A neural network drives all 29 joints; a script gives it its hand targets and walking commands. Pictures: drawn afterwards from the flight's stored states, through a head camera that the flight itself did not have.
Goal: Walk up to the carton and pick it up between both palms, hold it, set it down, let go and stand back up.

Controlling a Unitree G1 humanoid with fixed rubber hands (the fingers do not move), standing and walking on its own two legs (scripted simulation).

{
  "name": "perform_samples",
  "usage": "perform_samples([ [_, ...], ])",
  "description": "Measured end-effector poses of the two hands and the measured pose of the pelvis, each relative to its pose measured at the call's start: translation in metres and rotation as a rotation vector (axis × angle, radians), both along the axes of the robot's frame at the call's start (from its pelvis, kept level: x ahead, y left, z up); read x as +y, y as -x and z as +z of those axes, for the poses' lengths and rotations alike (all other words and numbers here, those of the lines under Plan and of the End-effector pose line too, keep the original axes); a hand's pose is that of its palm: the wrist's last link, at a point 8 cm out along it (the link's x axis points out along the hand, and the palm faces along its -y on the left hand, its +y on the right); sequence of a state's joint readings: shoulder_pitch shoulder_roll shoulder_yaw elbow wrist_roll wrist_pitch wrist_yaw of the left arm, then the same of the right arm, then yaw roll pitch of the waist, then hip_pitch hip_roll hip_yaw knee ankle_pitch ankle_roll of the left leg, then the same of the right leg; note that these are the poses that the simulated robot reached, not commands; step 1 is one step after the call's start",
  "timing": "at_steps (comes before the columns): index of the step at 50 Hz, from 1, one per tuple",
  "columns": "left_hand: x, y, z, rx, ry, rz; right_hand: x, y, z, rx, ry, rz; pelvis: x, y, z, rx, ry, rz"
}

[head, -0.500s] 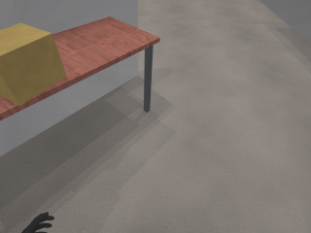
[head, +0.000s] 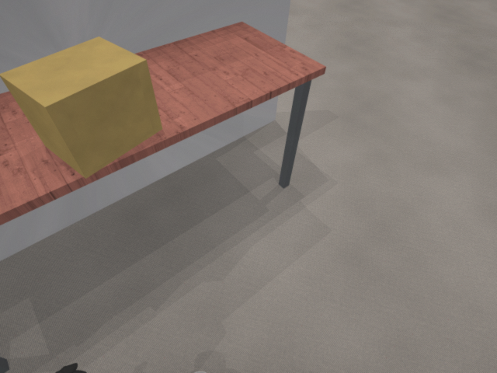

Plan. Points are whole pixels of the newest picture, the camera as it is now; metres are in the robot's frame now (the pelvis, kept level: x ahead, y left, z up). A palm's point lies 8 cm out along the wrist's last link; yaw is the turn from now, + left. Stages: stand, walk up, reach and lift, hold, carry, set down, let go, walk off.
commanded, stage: walk up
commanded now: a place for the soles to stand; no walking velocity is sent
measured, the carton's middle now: (92, 105) +0.71 +0.38 +0.02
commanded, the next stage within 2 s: none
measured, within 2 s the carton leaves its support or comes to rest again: neither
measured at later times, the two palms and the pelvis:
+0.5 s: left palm out of the picture +0.03 +0.26 -0.10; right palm (457, 370) +0.16 -0.34 -0.09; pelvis +0.00 -0.06 -0.01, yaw +13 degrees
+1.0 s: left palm out of the picture -0.06 +0.25 -0.10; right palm out of the picture +0.08 -0.37 -0.09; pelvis -0.06 -0.08 +0.00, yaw +21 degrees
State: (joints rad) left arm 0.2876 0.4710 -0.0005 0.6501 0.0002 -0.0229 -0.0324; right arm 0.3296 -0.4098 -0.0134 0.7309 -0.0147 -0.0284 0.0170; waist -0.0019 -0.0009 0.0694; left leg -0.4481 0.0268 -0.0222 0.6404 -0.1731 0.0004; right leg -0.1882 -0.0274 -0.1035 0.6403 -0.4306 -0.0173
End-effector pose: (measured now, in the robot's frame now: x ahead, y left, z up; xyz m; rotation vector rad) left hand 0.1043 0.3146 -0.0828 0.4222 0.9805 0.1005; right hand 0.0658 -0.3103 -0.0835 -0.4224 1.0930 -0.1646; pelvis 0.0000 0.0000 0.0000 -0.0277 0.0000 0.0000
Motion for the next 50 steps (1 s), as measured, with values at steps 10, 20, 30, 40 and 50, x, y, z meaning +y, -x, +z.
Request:
perform_samples([
  [10,-0.005,0.006,-0.033,0.026,0.109,0.130,-0.002,-0.041,0.033,-0.031,0.150,0.085,0.001,-0.014,0.000,-0.046,-0.001,0.110],
  [20,-0.034,0.050,-0.040,0.101,0.080,0.230,-0.016,-0.088,0.022,-0.080,0.106,0.232,-0.038,-0.009,-0.009,0.021,-0.035,0.201],
  [30,-0.060,0.083,0.025,0.058,-0.090,0.288,-0.036,-0.082,-0.026,-0.025,-0.058,0.258,-0.079,0.005,0.001,0.006,-0.085,0.255],
  [40,-0.065,0.126,0.046,0.035,-0.143,0.337,-0.047,-0.034,-0.048,0.114,-0.076,0.264,-0.090,0.034,0.005,-0.002,-0.065,0.307],
  [50,-0.069,0.164,-0.012,-0.029,0.030,0.383,-0.056,-0.017,-0.008,0.107,0.071,0.297,-0.079,0.063,-0.005,-0.047,-0.034,0.364],
])
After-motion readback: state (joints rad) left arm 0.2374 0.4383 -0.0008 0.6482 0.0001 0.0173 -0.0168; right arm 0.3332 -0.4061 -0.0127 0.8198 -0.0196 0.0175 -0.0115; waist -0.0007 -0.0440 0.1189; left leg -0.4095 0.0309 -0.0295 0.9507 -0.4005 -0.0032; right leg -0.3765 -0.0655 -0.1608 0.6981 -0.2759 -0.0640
